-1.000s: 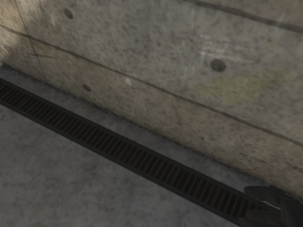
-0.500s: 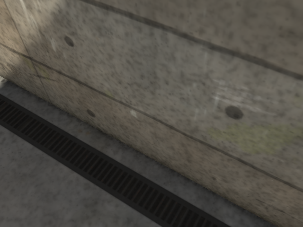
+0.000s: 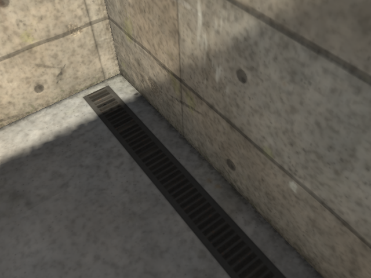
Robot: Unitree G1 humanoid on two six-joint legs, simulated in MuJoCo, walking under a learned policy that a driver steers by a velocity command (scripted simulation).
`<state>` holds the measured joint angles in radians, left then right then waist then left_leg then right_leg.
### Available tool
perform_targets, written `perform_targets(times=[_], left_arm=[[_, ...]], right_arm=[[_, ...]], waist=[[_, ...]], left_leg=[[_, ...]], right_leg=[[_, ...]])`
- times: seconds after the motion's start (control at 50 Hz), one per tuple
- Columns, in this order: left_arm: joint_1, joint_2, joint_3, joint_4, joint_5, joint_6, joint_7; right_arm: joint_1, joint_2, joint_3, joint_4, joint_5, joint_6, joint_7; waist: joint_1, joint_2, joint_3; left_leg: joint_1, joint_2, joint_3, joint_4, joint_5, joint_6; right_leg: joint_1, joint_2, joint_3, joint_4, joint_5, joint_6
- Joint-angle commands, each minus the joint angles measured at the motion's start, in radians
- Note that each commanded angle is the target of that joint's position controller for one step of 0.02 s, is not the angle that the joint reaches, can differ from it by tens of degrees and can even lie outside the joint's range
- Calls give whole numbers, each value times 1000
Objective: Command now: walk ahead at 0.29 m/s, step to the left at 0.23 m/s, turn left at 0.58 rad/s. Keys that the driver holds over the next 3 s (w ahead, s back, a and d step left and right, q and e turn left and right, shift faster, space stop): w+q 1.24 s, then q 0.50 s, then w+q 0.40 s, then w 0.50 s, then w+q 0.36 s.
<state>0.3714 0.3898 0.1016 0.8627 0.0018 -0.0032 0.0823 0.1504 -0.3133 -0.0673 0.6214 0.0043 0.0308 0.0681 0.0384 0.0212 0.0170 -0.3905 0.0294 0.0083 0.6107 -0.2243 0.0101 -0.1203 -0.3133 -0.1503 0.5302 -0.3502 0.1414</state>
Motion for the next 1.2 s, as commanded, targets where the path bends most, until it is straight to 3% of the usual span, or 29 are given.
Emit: perform_targets(times=[0.02,0.04,0.06,0.08,0.1,0.16,0.24,0.3,0.34,0.38,0.4,0.42,0.44,0.46,0.52,0.58,0.64,0.72,0.76,0.78,0.8,0.82,0.84,0.86,0.9,0.94,1.0,1.08,1.2], left_arm=[[-82,-15,-31,-206,44,-28,-12],[-127,43,-28,-208,-14,-56,-17],[-165,66,-28,-217,-26,-80,-26],[-161,75,-26,-191,-4,-91,-23],[-157,87,-24,-182,20,-96,-19],[-140,86,-32,-171,18,-86,-25],[-286,41,-64,-209,-2,-100,-37],[-302,68,-62,-210,-12,-108,-47],[-300,86,-58,-216,-4,-114,-49],[-230,102,-48,-206,11,-123,-43],[-131,129,-39,-202,21,-125,-33],[-13,202,-14,-184,38,-116,-25],[17,182,-8,-152,17,-98,-22],[-29,116,-22,-157,-10,-86,-10],[-85,72,-34,-163,4,-75,-6],[-149,106,-26,-172,8,-79,-33],[-216,153,-6,-193,2,-92,-63],[-169,179,14,-182,-31,-74,-72],[-163,186,19,-174,-34,-54,-68],[-133,139,6,-168,-30,-49,-68],[-121,66,-21,-192,8,-48,-71],[-59,-46,-57,-270,19,-67,-71],[-141,64,-39,-274,-38,-86,-74],[-192,103,-26,-279,-57,-102,-80],[-189,83,-26,-249,-5,-117,-70],[-169,83,-19,-226,0,-108,-81],[-228,42,-25,-235,16,-95,-90],[-352,12,-31,-258,12,-98,-101],[-530,-20,-40,-306,2,-120,-129]], right_arm=[[307,-391,-120,42,-9,-15,-7],[269,-313,-100,26,21,-52,-2],[252,-251,-81,32,35,-76,-7],[190,-210,-70,20,44,-85,-11],[137,-187,-67,17,47,-82,-18],[101,-154,-58,-4,19,-76,-36],[162,-180,-69,16,26,-74,-46],[185,-184,-68,27,24,-70,-43],[200,-172,-63,39,29,-64,-40],[175,-160,-54,36,33,-57,-40],[148,-132,-40,16,28,-53,-39],[170,-103,-27,-20,31,-56,-38],[193,-110,-15,-35,17,-63,-33],[190,-171,-25,-18,26,-66,-24],[119,-156,-22,-36,13,-48,-19],[106,-71,13,-63,21,-38,-7],[83,-62,21,-71,9,-37,-1],[9,-98,-1,-86,22,-37,2],[80,-141,-32,-65,16,-41,0],[225,-189,-64,-19,26,-36,-11],[389,-269,-95,27,37,-31,-31],[338,-393,-99,-11,28,-42,-36],[314,-303,-76,-35,33,-70,-22],[291,-243,-56,-24,28,-92,-19],[187,-187,-37,-31,17,-99,-21],[135,-154,-22,-54,-7,-103,-32],[172,-160,-25,-26,8,-111,-56],[221,-153,-24,17,11,-97,-88],[304,-139,-24,87,26,-79,-104]], waist=[[-99,477,-124],[-111,320,-143],[-90,229,-110],[-54,121,-85],[-21,87,-70],[1,92,-57],[-68,73,-2],[-89,71,-8],[-85,64,-3],[-32,49,-37],[23,26,-125],[48,-133,-222],[43,-302,-210],[25,-213,-107],[9,-86,55],[-15,-167,73],[-30,-198,41],[-15,-167,42],[-77,-119,-4],[-145,-57,-82],[-205,131,-120],[-77,412,-215],[-129,240,-232],[-124,172,-141],[-66,88,-75],[-38,78,-72],[-49,56,-40],[-78,63,2],[-136,66,49]], left_leg=[[522,164,-589,-308,-10,342],[501,228,-703,-394,-101,376],[462,219,-645,-362,-123,336],[386,182,-548,-328,-57,290],[305,164,-481,-311,47,271],[193,125,-404,-348,185,286],[182,68,-364,-363,109,262],[205,67,-428,-354,78,243],[237,59,-463,-301,108,226],[222,9,-449,-180,185,189],[150,-36,-410,-20,179,154],[-48,-138,-279,220,109,78],[-269,-153,-219,408,-373,35],[-368,-76,-212,530,-328,19],[-415,0,-156,599,-178,-13],[-278,41,-81,439,-128,-33],[-65,48,-22,201,37,-41],[-30,27,31,76,91,-3],[100,-26,78,12,62,41],[275,-78,91,1,46,76],[466,5,-97,-67,15,134],[608,221,-714,-278,-325,320],[593,280,-853,-424,-490,323],[538,282,-762,-402,-445,290],[359,202,-545,-340,-152,237],[288,175,-491,-361,4,227],[290,152,-416,-386,161,241],[293,109,-348,-385,242,210],[307,98,-382,-343,227,183]], right_leg=[[-708,294,59,713,-379,-73],[-757,255,183,865,-302,-114],[-766,230,215,848,-202,-158],[-707,199,225,779,-115,-165],[-632,185,228,719,-72,-153],[-503,208,211,555,-17,-142],[-407,283,185,135,116,-141],[-305,318,192,4,231,-156],[-266,323,198,-41,226,-181],[-116,314,185,-116,263,-215],[69,219,263,-120,225,-255],[307,29,571,-199,0,-363],[416,-141,862,-288,-179,-435],[341,-157,849,-289,-291,-405],[166,-50,538,-289,-17,-317],[-20,16,310,-356,144,-305],[-138,68,130,-374,213,-294],[-49,20,67,-321,196,-247],[-31,31,13,-144,378,-212],[-65,72,-31,72,470,-186],[-262,131,-53,416,206,-139],[-585,313,93,735,-313,-100],[-676,298,231,827,-236,-127],[-732,260,232,818,-141,-160],[-621,194,234,669,2,-176],[-542,186,248,587,77,-166],[-564,220,228,437,166,-129],[-590,269,222,216,367,-88],[-522,324,215,-9,471,-108]])
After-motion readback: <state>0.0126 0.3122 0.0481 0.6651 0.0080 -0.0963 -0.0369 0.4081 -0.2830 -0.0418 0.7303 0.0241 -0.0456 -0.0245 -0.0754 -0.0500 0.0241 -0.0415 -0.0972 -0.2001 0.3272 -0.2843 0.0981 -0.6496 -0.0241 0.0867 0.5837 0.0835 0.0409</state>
